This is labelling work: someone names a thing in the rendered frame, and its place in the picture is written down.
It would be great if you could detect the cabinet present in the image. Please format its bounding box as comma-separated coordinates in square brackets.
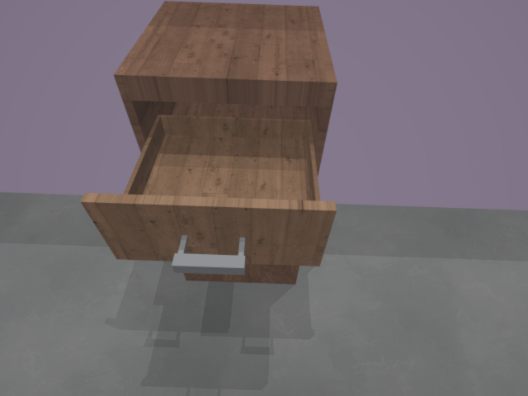
[114, 1, 337, 285]

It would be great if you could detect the drawer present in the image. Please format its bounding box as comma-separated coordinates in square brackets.
[81, 115, 337, 266]

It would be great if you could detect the handle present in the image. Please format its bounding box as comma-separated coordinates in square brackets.
[172, 235, 246, 275]

